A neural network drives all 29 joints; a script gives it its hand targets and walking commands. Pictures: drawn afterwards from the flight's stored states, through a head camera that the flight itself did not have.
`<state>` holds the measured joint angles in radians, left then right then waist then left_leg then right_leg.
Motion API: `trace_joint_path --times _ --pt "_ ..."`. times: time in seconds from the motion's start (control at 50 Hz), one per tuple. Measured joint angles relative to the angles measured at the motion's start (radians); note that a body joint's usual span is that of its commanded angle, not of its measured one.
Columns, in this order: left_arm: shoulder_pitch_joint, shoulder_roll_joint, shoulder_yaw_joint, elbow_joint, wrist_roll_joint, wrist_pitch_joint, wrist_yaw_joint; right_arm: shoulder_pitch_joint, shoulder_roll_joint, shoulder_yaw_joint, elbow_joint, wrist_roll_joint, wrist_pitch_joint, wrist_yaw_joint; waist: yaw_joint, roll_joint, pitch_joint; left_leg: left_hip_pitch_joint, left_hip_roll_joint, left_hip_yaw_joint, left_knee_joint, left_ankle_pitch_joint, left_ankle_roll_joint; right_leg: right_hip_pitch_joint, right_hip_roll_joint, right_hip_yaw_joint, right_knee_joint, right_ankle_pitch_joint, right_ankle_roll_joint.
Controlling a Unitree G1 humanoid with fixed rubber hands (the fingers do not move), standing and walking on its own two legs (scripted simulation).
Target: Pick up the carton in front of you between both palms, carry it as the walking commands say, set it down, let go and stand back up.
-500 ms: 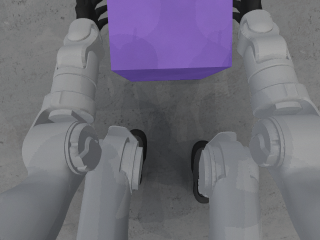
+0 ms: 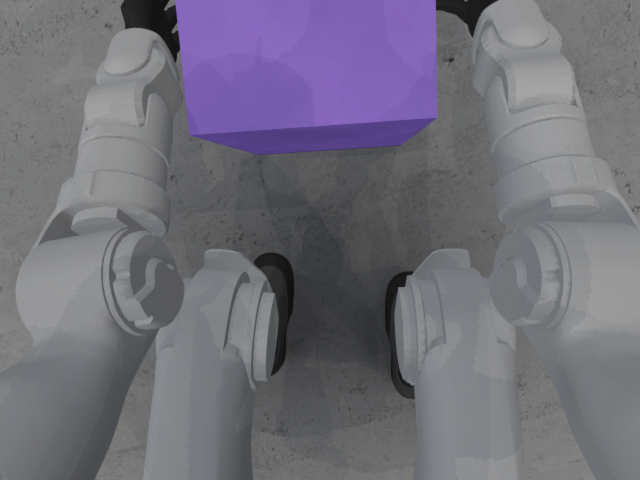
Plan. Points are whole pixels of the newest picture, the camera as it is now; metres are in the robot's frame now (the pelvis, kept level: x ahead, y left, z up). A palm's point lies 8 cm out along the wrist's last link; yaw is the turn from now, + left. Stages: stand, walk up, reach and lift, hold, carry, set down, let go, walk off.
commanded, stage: set down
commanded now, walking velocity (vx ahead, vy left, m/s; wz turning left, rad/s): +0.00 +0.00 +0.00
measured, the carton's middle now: (316, 50) +0.53 +0.02 -0.24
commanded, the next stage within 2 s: let go in 1.46 s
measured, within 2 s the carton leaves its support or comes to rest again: neither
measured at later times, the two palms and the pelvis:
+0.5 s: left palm (139, 47) +0.52 +0.18 -0.16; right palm out of the picture +0.56 -0.20 -0.15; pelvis +0.00 +0.00 +0.00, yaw -1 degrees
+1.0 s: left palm out of the picture +0.52 +0.18 +0.01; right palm out of the picture +0.56 -0.20 +0.01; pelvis +0.01 +0.00 +0.12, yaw -1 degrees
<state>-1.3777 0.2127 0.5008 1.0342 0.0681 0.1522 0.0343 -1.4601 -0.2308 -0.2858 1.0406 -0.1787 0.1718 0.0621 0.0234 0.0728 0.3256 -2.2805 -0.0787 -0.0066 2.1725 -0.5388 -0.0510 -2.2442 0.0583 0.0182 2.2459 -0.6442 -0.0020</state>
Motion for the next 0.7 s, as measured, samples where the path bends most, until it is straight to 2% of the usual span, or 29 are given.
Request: trace_joint_path --times 0.08,0.16,0.22,0.26,0.34,0.4,0.48,0.6,0.7 --pt "-0.012 -0.003 0.001 0.016 -0.001 -0.011 -0.002 -0.008 -0.013 -0.002 0.023 -0.012 -0.02 0.007 0.005 0.003 0.017 0.009 0.0 0.003 0.007 -0.001 -0.003 0.007 0.0 0.003 0.01 -0.002 0.001" --pt "-0.03 0.006 -0.054 0.072 -0.038 -0.054 0.015 -0.012 -0.057 0.054 0.084 0.028 -0.056 -0.035 0.014 -0.001 0.055 0.028 0.002 0.006 0.012 -0.002 -0.009 0.021 0.002 0.006 0.019 -0.001 0.002" --pt "-0.035 0.028 -0.127 0.126 -0.117 -0.092 0.054 0.001 -0.123 0.13 0.123 0.129 -0.086 -0.085 0.015 -0.007 0.083 0.04 0.004 0.008 0.015 -0.004 -0.01 0.031 0.004 0.007 0.024 -0.001 0.002" --pt "-0.029 0.045 -0.171 0.148 -0.171 -0.112 0.071 0.014 -0.17 0.185 0.133 0.209 -0.1 -0.1 0.014 -0.015 0.092 0.044 0.007 0.009 0.02 -0.008 -0.008 0.032 0.007 0.008 0.028 -0.003 0.001" --pt "-0.008 0.072 -0.235 0.148 -0.239 -0.135 0.083 0.021 -0.239 0.284 0.129 0.345 -0.113 -0.096 0.013 -0.038 0.086 0.041 0.018 0.01 0.03 -0.016 -0.004 0.026 0.012 0.005 0.036 -0.006 -0.001" --pt "0.008 0.075 -0.259 0.118 -0.257 -0.14 0.087 0.005 -0.255 0.322 0.125 0.402 -0.113 -0.089 0.018 -0.054 0.068 0.035 0.025 0.009 0.033 -0.019 -0.003 0.016 0.017 0.003 0.036 -0.004 -0.002" --pt "0.04 0.065 -0.276 0.041 -0.267 -0.13 0.101 -0.008 -0.244 0.32 0.103 0.409 -0.107 -0.096 0.028 -0.063 0.028 0.021 0.029 0.007 0.021 -0.016 -0.001 0.002 0.02 0.002 0.02 0.005 0.0" --pt "0.119 0.035 -0.295 -0.133 -0.276 -0.076 0.133 0.051 -0.211 0.262 0.002 0.358 -0.066 -0.124 0.035 -0.058 -0.043 0.049 0.018 0.001 -0.048 -0.003 0.003 0.04 0.008 0.001 -0.051 0.009 0.0" --pt "0.154 0.005 -0.269 -0.158 -0.241 -0.038 0.138 0.094 -0.198 0.205 0.006 0.312 -0.042 -0.114 0.038 -0.061 -0.139 0.087 0.014 -0.006 -0.15 0.013 0.008 0.081 0.001 0.0 -0.158 0.025 0.0"
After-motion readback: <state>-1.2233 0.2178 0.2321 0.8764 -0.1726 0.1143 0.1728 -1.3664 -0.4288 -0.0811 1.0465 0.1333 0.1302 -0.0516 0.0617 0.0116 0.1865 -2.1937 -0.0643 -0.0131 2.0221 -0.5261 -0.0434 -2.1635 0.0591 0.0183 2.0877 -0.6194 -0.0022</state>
